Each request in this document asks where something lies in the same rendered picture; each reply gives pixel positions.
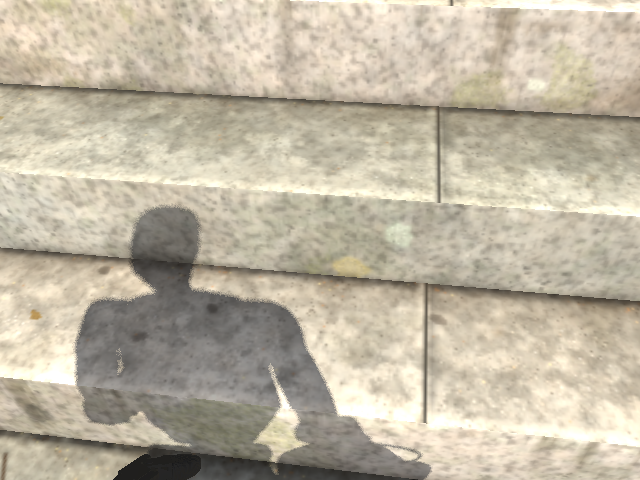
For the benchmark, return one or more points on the left robot hand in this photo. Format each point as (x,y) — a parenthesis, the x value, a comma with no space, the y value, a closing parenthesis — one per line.
(166,467)

